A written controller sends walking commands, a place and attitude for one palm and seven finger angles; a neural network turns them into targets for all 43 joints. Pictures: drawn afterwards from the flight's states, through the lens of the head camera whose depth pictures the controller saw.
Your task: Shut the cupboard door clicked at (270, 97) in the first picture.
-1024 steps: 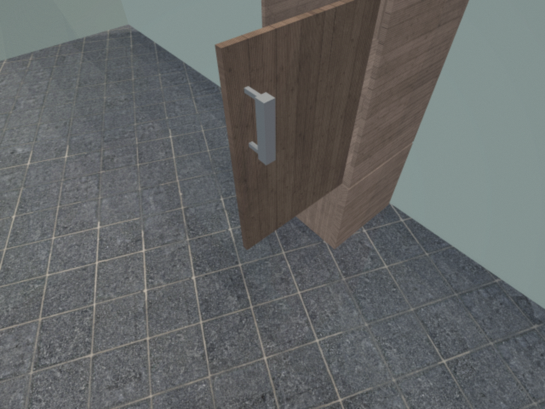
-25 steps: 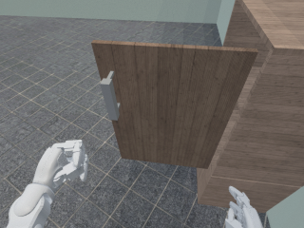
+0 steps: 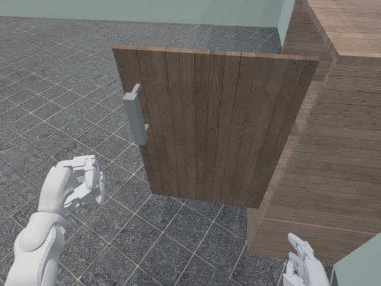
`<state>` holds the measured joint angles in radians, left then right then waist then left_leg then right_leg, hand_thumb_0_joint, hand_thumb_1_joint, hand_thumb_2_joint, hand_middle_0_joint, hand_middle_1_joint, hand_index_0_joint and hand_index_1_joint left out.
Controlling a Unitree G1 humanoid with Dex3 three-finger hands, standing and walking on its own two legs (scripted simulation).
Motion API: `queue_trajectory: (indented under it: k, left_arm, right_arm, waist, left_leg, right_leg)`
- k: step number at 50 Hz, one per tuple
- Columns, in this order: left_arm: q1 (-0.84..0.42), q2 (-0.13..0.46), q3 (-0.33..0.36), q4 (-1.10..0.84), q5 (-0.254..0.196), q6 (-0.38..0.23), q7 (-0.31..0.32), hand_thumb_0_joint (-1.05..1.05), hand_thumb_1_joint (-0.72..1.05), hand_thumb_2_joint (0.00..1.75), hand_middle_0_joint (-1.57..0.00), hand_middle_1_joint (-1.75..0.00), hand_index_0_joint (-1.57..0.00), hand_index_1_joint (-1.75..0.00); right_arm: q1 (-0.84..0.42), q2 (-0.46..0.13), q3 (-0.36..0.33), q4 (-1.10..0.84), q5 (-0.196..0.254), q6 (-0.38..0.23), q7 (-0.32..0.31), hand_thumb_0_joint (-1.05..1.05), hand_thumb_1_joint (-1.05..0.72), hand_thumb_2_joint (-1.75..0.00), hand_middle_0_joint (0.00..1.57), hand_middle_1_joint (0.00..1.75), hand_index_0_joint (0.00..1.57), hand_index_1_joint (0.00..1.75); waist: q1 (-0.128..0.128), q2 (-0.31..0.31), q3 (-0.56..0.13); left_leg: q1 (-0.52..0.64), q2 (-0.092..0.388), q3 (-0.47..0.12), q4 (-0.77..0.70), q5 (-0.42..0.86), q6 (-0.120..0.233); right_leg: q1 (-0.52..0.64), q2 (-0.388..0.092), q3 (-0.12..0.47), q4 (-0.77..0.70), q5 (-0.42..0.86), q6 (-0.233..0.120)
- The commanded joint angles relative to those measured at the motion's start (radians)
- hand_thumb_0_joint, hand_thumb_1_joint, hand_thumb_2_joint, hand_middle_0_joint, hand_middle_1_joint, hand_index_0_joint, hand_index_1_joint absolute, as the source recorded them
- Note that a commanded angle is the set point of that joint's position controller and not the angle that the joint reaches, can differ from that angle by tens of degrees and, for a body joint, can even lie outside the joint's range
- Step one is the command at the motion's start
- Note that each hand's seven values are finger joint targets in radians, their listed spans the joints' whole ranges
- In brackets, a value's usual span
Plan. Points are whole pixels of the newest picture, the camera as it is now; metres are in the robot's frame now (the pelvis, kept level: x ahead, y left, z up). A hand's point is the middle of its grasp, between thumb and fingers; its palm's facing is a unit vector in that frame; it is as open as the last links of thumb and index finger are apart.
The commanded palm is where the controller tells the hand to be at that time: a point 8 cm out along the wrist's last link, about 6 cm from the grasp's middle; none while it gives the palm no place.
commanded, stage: bring the fist close to the handle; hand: left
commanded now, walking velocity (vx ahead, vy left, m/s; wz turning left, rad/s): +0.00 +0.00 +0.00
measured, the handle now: (139, 114) +0.47 +0.18 +0.11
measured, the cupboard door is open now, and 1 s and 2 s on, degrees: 90 90 83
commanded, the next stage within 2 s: push the door shut along its arc in 1.18 s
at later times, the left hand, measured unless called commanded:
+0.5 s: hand (121, 169) +0.31 +0.17 +0.10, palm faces -0.08 -1.00 -0.03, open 3.1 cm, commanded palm +0.30 +0.22 +0.11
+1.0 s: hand (137, 145) +0.37 +0.15 +0.12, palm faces -0.05 -1.00 -0.03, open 3.1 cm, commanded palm +0.34 +0.20 +0.11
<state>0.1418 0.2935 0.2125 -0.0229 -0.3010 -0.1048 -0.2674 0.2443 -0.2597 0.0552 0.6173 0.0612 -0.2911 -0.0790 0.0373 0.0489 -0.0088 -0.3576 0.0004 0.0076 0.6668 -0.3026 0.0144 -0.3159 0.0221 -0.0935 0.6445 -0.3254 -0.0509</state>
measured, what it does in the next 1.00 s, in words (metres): stands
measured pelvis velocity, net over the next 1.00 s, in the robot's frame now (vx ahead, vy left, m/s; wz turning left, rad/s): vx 0.01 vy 0.01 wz -0.04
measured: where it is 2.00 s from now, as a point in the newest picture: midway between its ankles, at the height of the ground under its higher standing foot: outside the picture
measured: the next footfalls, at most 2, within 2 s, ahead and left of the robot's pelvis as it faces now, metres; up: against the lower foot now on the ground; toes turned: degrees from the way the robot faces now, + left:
none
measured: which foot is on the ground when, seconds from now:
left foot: down 0.00-1.00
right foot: down 0.00-1.00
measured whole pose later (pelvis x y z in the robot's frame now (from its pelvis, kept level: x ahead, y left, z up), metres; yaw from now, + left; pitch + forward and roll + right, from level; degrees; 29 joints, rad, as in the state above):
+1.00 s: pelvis +0.01 +0.01 +0.00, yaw -3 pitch +2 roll +0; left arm -0.23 0.22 0.14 0.30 -0.20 -0.09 -0.13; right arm 0.27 -0.25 0.04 0.63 0.06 -0.15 -0.03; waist 0.00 0.03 -0.03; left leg -0.35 -0.01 0.06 0.62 -0.30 0.03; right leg -0.35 0.01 -0.04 0.63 -0.32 -0.03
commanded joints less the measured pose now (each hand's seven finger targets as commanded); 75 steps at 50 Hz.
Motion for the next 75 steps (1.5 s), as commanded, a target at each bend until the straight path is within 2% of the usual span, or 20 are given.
queue_trajectory:
  k: [1, 5, 6, 10, 11, 13, 19, 23, 27, 35, 36, 38, 41, 44, 48, 50, 59, 66, 70, 75]
  left_arm:
    - [-0.272, 0.14, 0.018, -0.106, -0.011, -0.032, -0.041, 0.0, 0.9, 0.9, -1.3, -1.5, -1.3, -1.5]
    - [-0.3, 0.142, 0.037, -0.08, -0.017, 0.008, -0.051, 0.0, 0.9, 0.9, -1.3, -1.5, -1.3, -1.5]
    - [-0.31, 0.187, 0.081, -0.075, -0.022, 0.01, -0.039, 0.0, 0.9, 0.9, -1.3, -1.5, -1.3, -1.5]
    - [-0.332, 0.166, 0.106, -0.177, -0.014, -0.038, 0.016, 0.0, 0.9, 0.9, -1.3, -1.5, -1.3, -1.5]
    - [-0.315, 0.193, 0.127, -0.193, -0.011, -0.049, 0.031, 0.0, 0.9, 0.9, -1.3, -1.5, -1.3, -1.5]
    - [-0.302, 0.133, 0.072, -0.19, 0.007, -0.061, 0.04, 0.0, 0.9, 0.9, -1.3, -1.5, -1.3, -1.5]
    - [-0.31, 0.079, -0.007, -0.101, 0.029, 0.007, 0.022, 0.0, 0.9, 0.9, -1.3, -1.5, -1.3, -1.5]
    - [-0.457, 0.059, -0.048, -0.17, 0.036, 0.01, 0.046, 0.0, 0.9, 0.9, -1.3, -1.5, -1.3, -1.5]
    - [-0.553, 0.1, -0.007, -0.153, 0.049, -0.028, 0.097, 0.0, 0.9, 0.9, -1.3, -1.5, -1.3, -1.5]
    - [-0.649, 0.018, -0.093, 0.097, 0.086, 0.023, 0.114, 0.0, 0.9, 0.9, -1.3, -1.5, -1.3, -1.5]
    - [-0.655, 0.058, -0.056, 0.136, 0.088, 0.034, 0.12, 0.0, 0.9, 0.9, -1.3, -1.5, -1.3, -1.5]
    - [-0.715, 0.03, -0.079, 0.128, 0.084, 0.036, 0.122, 0.0, 0.9, 0.9, -1.3, -1.5, -1.3, -1.5]
    - [-0.73, 0.115, 0.008, 0.109, 0.082, 0.004, 0.14, 0.0, 0.9, 0.9, -1.3, -1.5, -1.3, -1.5]
    - [-0.712, 0.091, 0.002, 0.042, 0.08, -0.05, 0.147, 0.0, 0.9, 0.9, -1.3, -1.5, -1.3, -1.5]
    - [-0.66, 0.097, 0.007, 0.129, 0.084, -0.058, 0.133, 0.0, 0.9, 0.9, -1.3, -1.5, -1.3, -1.5]
    - [-0.642, 0.072, -0.022, 0.137, 0.085, -0.048, 0.115, 0.0, 0.9, 0.9, -1.3, -1.5, -1.3, -1.5]
    - [-0.72, 0.09, -0.015, 0.053, 0.051, -0.067, 0.093, 0.0, 0.9, 0.9, -1.3, -1.5, -1.3, -1.5]
    - [-0.78, 0.134, -0.009, 0.224, 0.073, -0.048, 0.093, 0.0, 0.9, 0.9, -1.3, -1.5, -1.3, -1.5]
    - [-0.926, 0.119, -0.048, 0.263, 0.071, -0.052, 0.062, 0.0, 0.9, 0.9, -1.3, -1.5, -1.3, -1.5]
    - [-1.001, 0.167, 0.001, 0.333, 0.047, -0.087, 0.03, 0.0, 0.9, 0.9, -1.3, -1.5, -1.3, -1.5]
  right_arm:
    - [-0.086, -0.124, -0.044, -0.144, 0.01, -0.06, -0.01, 0.0, -0.9, -0.9, 0.2, 0.3, 0.2, 0.3]
    - [-0.089, -0.125, -0.049, -0.162, 0.01, -0.051, -0.009, 0.0, -0.9, -0.9, 0.2, 0.3, 0.2, 0.3]
    - [-0.089, -0.13, -0.048, -0.159, 0.006, -0.048, -0.009, 0.0, -0.9, -0.9, 0.2, 0.3, 0.2, 0.3]
    - [-0.094, -0.11, -0.049, -0.177, -0.002, -0.046, 0.009, 0.0, -0.9, -0.9, 0.2, 0.3, 0.2, 0.3]
    - [-0.086, -0.112, -0.048, -0.174, -0.007, -0.044, 0.013, 0.0, -0.9, -0.9, 0.2, 0.3, 0.2, 0.3]
    - [-0.079, -0.106, -0.05, -0.17, -0.005, -0.041, 0.025, 0.0, -0.9, -0.9, 0.2, 0.3, 0.2, 0.3]
    - [-0.068, -0.121, -0.056, -0.159, 0.007, -0.012, 0.028, 0.0, -0.9, -0.9, 0.2, 0.3, 0.2, 0.3]
    - [-0.082, -0.116, -0.055, -0.165, 0.005, -0.006, 0.019, 0.0, -0.9, -0.9, 0.2, 0.3, 0.2, 0.3]
    - [-0.085, -0.112, -0.052, -0.144, -0.003, 0.005, 0.016, 0.0, -0.9, -0.9, 0.2, 0.3, 0.2, 0.3]
    - [-0.082, -0.11, -0.044, -0.126, 0.007, 0.049, 0.031, 0.0, -0.9, -0.9, 0.2, 0.3, 0.2, 0.3]
    - [-0.076, -0.119, -0.046, -0.121, 0.004, 0.058, 0.031, 0.0, -0.9, -0.9, 0.2, 0.3, 0.2, 0.3]
    - [-0.081, -0.115, -0.045, -0.133, 0.005, 0.069, 0.032, 0.0, -0.9, -0.9, 0.2, 0.3, 0.2, 0.3]
    - [-0.079, -0.12, -0.051, -0.141, -0.005, 0.078, 0.033, 0.0, -0.9, -0.9, 0.2, 0.3, 0.2, 0.3]
    - [-0.082, -0.105, -0.052, -0.155, -0.006, 0.075, 0.042, 0.0, -0.9, -0.9, 0.2, 0.3, 0.2, 0.3]
    - [-0.067, -0.114, -0.056, -0.14, 0.0, 0.09, 0.046, 0.0, -0.9, -0.9, 0.2, 0.3, 0.2, 0.3]
    - [-0.071, -0.115, -0.058, -0.145, 0.005, 0.094, 0.047, 0.0, -0.9, -0.9, 0.2, 0.3, 0.2, 0.3]
    - [-0.082, -0.116, -0.062, -0.15, 0.007, 0.088, 0.026, 0.0, -0.9, -0.9, 0.2, 0.3, 0.2, 0.3]
    - [-0.076, -0.127, -0.053, -0.123, 0.012, 0.105, 0.019, 0.0, -0.9, -0.9, 0.2, 0.3, 0.2, 0.3]
    - [-0.076, -0.125, -0.048, -0.124, 0.015, 0.112, 0.012, 0.0, -0.9, -0.9, 0.2, 0.3, 0.2, 0.3]
    - [-0.056, -0.13, -0.047, -0.115, 0.01, 0.114, 0.011, 0.0, -0.9, -0.9, 0.2, 0.3, 0.2, 0.3]
  waist:
    - [-0.034, -0.033, -0.105]
    - [-0.012, -0.077, -0.158]
    - [-0.004, -0.092, -0.166]
    - [0.017, -0.017, -0.294]
    - [0.025, -0.034, -0.3]
    - [0.007, -0.01, -0.282]
    - [-0.026, -0.04, -0.161]
    - [-0.042, -0.023, -0.217]
    - [-0.041, -0.043, -0.262]
    - [-0.051, -0.016, -0.193]
    - [-0.046, -0.067, -0.189]
    - [-0.048, -0.052, -0.219]
    - [-0.017, -0.073, -0.298]
    - [-0.005, -0.027, -0.368]
    - [-0.024, -0.087, -0.259]
    - [-0.026, -0.051, -0.226]
    - [-0.039, -0.059, -0.28]
    - [-0.064, -0.086, -0.172]
    - [-0.081, -0.038, -0.208]
    - [-0.07, -0.057, -0.314]
  left_leg:
    - [0.02, -0.007, -0.035, -0.086, 0.039, 0.019]
    - [0.023, -0.013, -0.032, -0.089, 0.074, 0.023]
    - [0.014, -0.009, -0.036, -0.081, 0.092, 0.019]
    - [0.101, -0.014, -0.02, -0.097, 0.224, 0.02]
    - [0.095, -0.011, -0.025, -0.094, 0.258, 0.017]
    - [0.115, -0.007, -0.015, -0.095, 0.29, 0.017]
    - [0.077, -0.003, -0.017, -0.105, 0.196, 0.018]
    - [0.126, -0.003, -0.031, -0.106, 0.171, 0.021]
    - [0.144, 0.002, -0.038, -0.111, 0.169, 0.018]
    - [0.115, 0.003, -0.04, -0.13, 0.131, 0.008]
    - [0.099, 0.002, -0.044, -0.128, 0.128, 0.012]
    - [0.107, -0.002, -0.036, -0.125, 0.14, 0.012]
    - [0.121, -0.001, -0.031, -0.118, 0.191, 0.011]
    - [0.158, -0.001, -0.015, -0.11, 0.28, 0.008]
    - [0.098, -0.001, -0.002, -0.116, 0.224, 0.016]
    - [0.092, -0.003, 0.001, -0.121, 0.194, 0.016]
    - [0.129, -0.01, -0.002, -0.117, 0.161, 0.024]
    - [0.072, -0.011, -0.01, -0.125, 0.053, 0.025]
    - [0.092, -0.014, -0.016, -0.12, 0.053, 0.025]
    - [0.1, -0.015, -0.017, -0.103, 0.134, 0.023]
  right_leg:
    - [0.004, -0.053, 0.153, -0.169, 0.015, 0.041]
    - [0.025, -0.053, 0.136, -0.154, 0.061, 0.046]
    - [0.045, -0.059, 0.151, -0.147, 0.086, 0.044]
    - [0.092, -0.038, 0.086, -0.079, 0.287, 0.037]
    - [0.114, -0.036, 0.085, -0.066, 0.328, 0.034]
    - [0.078, -0.03, 0.067, -0.056, 0.367, 0.035]
    - [0.004, -0.023, 0.058, -0.09, 0.267, 0.037]
    - [-0.005, -0.022, 0.058, -0.094, 0.222, 0.036]
    - [0.005, -0.019, 0.059, -0.088, 0.203, 0.032]
    - [-0.034, -0.021, 0.051, -0.098, 0.175, 0.026]
    - [-0.019, -0.022, 0.057, -0.106, 0.175, 0.025]
    - [-0.01, -0.024, 0.058, -0.101, 0.19, 0.026]
    - [0.05, -0.024, 0.067, -0.089, 0.237, 0.022]
    - [0.086, -0.024, 0.068, -0.065, 0.33, 0.021]
    - [0.059, -0.023, 0.076, -0.089, 0.311, 0.03]
    - [0.037, -0.023, 0.077, -0.098, 0.283, 0.03]
    - [0.056, -0.024, 0.09, -0.118, 0.249, 0.035]
    - [-0.002, -0.031, 0.105, -0.152, 0.114, 0.04]
    - [-0.016, -0.029, 0.103, -0.143, 0.116, 0.034]
    - [0.045, -0.031, 0.105, -0.109, 0.226, 0.032]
